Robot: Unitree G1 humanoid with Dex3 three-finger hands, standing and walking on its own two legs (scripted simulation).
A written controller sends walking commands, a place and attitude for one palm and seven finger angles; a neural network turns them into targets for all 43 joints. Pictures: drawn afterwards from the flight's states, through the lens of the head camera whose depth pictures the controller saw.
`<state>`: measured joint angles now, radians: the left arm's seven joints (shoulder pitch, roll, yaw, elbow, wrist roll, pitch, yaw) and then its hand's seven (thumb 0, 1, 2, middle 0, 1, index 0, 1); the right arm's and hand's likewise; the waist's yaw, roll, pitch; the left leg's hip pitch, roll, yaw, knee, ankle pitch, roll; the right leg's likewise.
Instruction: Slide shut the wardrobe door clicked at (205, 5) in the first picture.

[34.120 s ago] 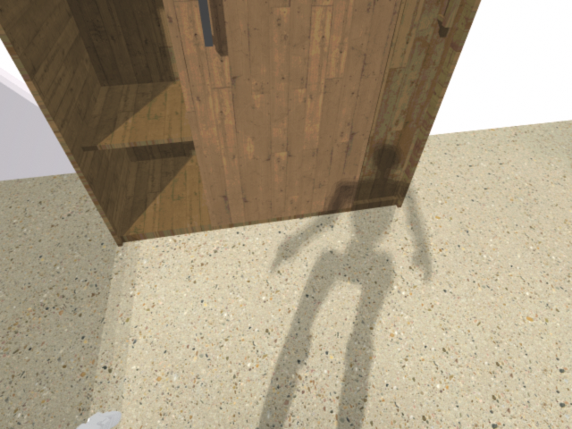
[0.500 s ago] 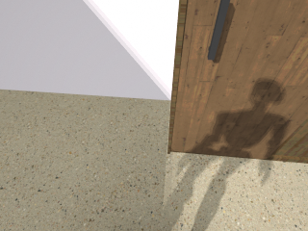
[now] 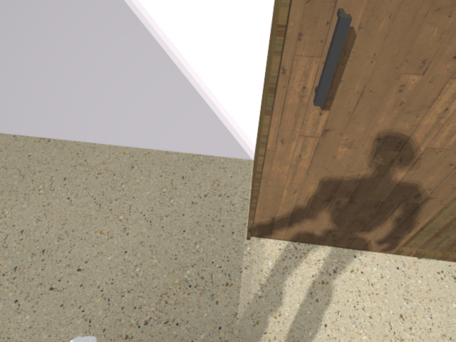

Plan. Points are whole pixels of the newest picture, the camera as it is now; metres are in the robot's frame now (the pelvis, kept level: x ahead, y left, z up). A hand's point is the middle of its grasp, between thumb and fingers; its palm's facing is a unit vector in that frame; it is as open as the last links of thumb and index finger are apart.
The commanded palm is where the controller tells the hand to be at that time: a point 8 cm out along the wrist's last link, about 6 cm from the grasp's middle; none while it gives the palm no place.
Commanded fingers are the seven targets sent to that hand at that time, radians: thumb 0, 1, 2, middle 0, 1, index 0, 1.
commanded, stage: look to check the result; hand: right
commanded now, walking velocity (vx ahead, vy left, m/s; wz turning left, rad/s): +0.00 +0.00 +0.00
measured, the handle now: (328, 60) +0.67 -0.18 +0.18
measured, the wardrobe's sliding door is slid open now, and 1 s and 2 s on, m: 0.00 0.00 0.00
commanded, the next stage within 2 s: stand and wait in 0.60 s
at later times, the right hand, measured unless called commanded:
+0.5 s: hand out of the picture +0.09 -0.23 -0.16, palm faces -0.03 +0.94 -0.35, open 7.4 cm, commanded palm none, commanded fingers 0.00 -0.90 -0.90 0.20 0.30 0.20 0.30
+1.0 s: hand out of the picture +0.11 -0.21 -0.16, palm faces -0.04 +0.94 -0.34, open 7.4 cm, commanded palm none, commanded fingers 0.00 -0.90 -0.90 0.20 0.30 0.20 0.30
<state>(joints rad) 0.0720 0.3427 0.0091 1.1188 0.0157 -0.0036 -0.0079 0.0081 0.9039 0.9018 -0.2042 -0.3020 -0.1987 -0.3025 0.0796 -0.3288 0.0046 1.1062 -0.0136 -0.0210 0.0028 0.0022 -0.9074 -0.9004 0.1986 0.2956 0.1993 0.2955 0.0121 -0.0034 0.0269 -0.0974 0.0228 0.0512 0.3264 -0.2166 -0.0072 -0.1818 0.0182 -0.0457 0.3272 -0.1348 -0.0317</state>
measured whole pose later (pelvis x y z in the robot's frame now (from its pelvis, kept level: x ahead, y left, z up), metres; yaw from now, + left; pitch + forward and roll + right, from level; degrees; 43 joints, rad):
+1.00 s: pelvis +0.03 +0.03 +0.00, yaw +1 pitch -1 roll +0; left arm 0.10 0.33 0.01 1.13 0.01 0.01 0.01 0.01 0.90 0.90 -0.20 -0.30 -0.20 -0.30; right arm 0.12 -0.32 0.00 1.12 -0.01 -0.02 -0.01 0.00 -0.91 -0.90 0.20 0.30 0.20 0.30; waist 0.01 0.00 0.04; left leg -0.02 -0.02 0.04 0.28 -0.23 0.03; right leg -0.11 -0.02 -0.05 0.30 -0.17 0.01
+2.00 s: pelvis +0.02 +0.02 +0.00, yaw +2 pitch -1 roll +0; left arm 0.09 0.33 0.00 1.14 0.01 0.00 0.00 0.01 0.90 0.90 -0.20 -0.30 -0.20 -0.30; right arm 0.11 -0.34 0.00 1.13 -0.01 -0.02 -0.01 0.00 -0.91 -0.90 0.20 0.30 0.20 0.30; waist 0.01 0.00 0.05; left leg -0.03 -0.02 0.03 0.26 -0.21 0.02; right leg -0.11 -0.02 -0.06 0.29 -0.15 0.00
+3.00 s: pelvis +0.03 +0.03 +0.00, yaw +2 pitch -1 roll +0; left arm 0.09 0.34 0.00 1.14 0.01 0.00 0.00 0.01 0.90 0.90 -0.20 -0.30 -0.20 -0.30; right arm 0.11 -0.34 0.00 1.13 -0.01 -0.02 -0.01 0.00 -0.91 -0.90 0.20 0.30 0.20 0.30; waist 0.01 0.00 0.05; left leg -0.02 -0.02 0.03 0.26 -0.22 0.03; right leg -0.10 -0.02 -0.06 0.28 -0.15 0.01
